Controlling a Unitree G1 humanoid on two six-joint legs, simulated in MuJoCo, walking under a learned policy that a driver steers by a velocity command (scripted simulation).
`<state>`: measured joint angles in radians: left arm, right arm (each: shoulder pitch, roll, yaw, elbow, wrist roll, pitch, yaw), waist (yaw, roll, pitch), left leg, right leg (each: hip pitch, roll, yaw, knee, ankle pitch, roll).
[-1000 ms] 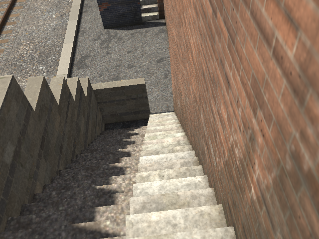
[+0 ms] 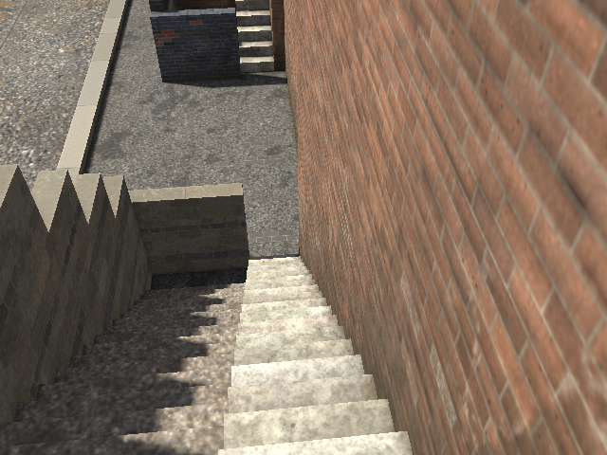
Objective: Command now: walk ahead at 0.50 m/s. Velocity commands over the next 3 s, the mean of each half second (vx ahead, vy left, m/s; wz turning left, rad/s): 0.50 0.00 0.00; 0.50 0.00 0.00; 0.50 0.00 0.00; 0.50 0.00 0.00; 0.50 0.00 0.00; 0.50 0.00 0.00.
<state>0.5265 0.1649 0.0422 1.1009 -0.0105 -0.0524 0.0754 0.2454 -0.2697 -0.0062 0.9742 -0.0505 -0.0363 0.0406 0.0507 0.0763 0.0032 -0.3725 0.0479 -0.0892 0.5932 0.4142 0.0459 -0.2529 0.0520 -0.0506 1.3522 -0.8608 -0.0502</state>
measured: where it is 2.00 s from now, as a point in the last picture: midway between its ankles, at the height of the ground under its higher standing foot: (294, 442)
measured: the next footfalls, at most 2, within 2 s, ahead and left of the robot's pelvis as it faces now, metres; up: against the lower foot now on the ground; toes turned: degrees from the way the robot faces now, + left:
left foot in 0.02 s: +0.08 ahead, +0.12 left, -0.21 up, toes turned +1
right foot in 0.52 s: +0.35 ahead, -0.13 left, -0.41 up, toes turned -3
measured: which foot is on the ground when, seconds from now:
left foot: up 0.00-0.00, down 0.02-0.52, up 0.54-1.00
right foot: down 0.00-0.02, up 0.04-0.50, down 0.52-1.00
